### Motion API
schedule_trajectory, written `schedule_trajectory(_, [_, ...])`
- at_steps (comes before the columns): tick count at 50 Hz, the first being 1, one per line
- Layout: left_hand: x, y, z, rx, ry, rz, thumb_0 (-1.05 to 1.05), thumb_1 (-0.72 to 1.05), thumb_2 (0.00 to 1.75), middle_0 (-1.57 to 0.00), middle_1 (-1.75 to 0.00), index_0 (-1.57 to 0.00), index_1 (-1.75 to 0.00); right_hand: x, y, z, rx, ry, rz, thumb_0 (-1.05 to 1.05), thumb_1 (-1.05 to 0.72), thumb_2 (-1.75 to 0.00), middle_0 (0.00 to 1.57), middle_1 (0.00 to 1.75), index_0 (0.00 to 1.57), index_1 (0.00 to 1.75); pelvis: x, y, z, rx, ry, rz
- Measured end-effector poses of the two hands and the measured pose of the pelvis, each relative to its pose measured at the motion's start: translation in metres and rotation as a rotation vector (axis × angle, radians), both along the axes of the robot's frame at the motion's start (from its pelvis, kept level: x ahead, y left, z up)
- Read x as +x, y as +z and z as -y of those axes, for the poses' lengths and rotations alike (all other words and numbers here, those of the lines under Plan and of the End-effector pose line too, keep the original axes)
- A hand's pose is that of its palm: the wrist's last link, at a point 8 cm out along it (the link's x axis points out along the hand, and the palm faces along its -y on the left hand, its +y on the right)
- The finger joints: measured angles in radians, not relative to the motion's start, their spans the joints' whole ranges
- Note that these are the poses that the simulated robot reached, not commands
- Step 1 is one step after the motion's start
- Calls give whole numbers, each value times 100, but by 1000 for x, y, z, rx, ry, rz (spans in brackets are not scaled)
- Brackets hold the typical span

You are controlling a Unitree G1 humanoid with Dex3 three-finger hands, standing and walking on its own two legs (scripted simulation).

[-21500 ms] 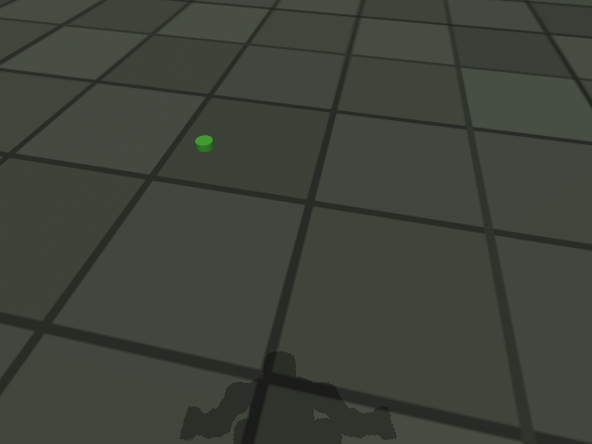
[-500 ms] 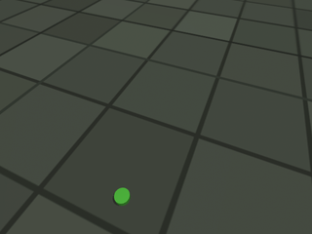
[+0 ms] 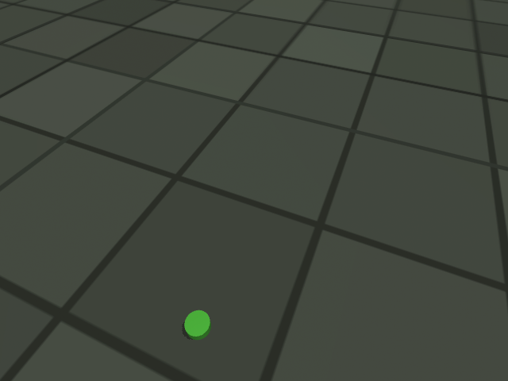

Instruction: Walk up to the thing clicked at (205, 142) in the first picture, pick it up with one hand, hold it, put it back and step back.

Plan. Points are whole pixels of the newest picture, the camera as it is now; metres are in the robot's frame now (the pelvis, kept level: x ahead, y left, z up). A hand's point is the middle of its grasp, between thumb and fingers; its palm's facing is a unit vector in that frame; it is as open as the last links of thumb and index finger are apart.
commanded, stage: stand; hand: left
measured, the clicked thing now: (198, 324) +0.45 +0.23 -0.76
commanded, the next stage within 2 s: walk up in 0.86 s
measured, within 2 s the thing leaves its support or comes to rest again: neither
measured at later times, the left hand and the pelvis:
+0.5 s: hand out of the picture +0.07 +0.26 -0.16, palm faces -0.03 -0.94 -0.34, open 7.4 cm; pelvis +0.01 +0.00 +0.00, yaw +0 degrees
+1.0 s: hand out of the picture +0.09 +0.27 -0.16, palm faces +0.01 -0.93 -0.37, open 7.4 cm; pelvis +0.00 +0.01 -0.01, yaw +0 degrees
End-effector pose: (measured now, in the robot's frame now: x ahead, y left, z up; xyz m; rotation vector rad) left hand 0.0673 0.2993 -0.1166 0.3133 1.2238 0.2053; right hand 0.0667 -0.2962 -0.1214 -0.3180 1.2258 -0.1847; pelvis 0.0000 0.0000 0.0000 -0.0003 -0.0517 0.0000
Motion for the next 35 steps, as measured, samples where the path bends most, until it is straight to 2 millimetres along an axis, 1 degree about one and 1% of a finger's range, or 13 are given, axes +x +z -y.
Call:
schedule_trajectory(10, [-7, -1, 0, 1, 3, -21, 0, 90, 90, -20, -30, -20, -30, -6, -1, 1, 0, -1, -19, 1, -91, -90, 21, 30, 20, 30, -1, 0, 1, 0, -1, -5])
schedule_trajectory(19, [-8, -3, 0, 1, 6, -47, 0, 90, 90, -20, -30, -20, -30, -9, -3, 2, -1, -6, -53, 1, -91, -90, 21, 30, 20, 30, 4, 0, 1, -1, 0, -17])
schedule_trajectory(24, [-2, -3, 0, 1, 4, -46, 0, 90, 90, -20, -30, -20, -30, -4, -3, 2, -3, -8, -50, 1, -91, -90, 21, 30, 20, 30, 8, 0, 1, -1, -2, -19])
schedule_trajectory(35, [19, 0, 1, 2, -10, -1, 0, 90, 90, -20, -30, -20, -30, 16, 0, 0, -4, -1, -6, 1, -91, -90, 21, 30, 20, 30, 15, 0, -1, -1, -4, -16])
